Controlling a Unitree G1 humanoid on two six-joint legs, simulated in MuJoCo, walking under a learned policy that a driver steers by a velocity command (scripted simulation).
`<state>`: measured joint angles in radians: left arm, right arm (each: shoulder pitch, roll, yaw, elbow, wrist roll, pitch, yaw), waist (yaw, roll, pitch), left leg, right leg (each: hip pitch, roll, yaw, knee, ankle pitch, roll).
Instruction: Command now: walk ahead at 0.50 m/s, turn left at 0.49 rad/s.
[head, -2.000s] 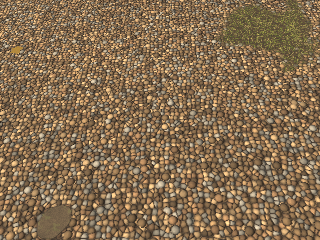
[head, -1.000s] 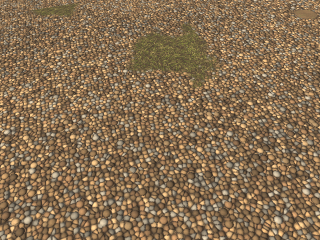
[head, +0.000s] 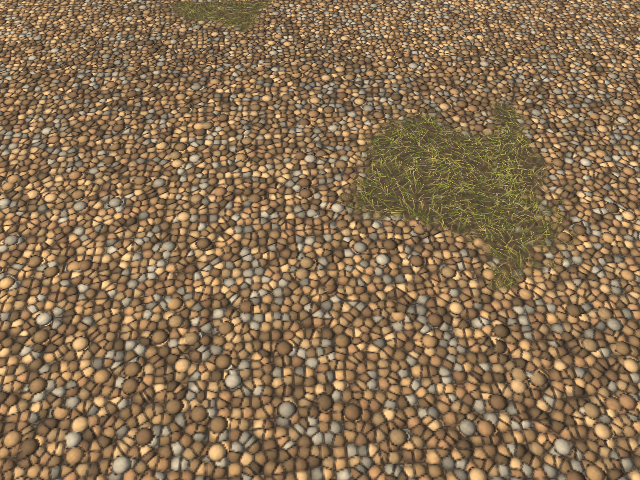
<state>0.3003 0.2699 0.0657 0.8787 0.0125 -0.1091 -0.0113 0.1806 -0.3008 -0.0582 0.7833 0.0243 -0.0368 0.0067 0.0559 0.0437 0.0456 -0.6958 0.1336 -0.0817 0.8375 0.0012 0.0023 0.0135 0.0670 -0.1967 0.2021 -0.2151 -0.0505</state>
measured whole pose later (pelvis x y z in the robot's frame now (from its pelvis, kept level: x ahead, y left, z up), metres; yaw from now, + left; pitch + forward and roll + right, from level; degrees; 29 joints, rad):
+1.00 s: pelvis +0.29 +0.04 +0.00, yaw +33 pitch +2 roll +1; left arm 0.44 0.26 0.05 0.83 0.00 -0.07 0.01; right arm 0.20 -0.31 -0.08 0.63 0.02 -0.02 0.01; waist 0.08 0.04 -0.03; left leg -0.67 0.02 -0.09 0.92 -0.11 -0.03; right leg -0.01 -0.04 -0.05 0.28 -0.30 0.00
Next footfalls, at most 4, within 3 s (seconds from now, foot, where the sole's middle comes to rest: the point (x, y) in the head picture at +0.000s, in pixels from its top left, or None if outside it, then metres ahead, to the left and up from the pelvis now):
0.18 left None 0.29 0.14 -0.78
0.72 right None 0.31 -0.09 -0.78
1.18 left None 0.40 0.30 -0.78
1.68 right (261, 343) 0.79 0.21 -0.78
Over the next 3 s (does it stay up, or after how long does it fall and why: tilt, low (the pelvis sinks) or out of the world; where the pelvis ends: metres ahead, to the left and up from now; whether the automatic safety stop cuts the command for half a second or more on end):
stays up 0.85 0.29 -0.01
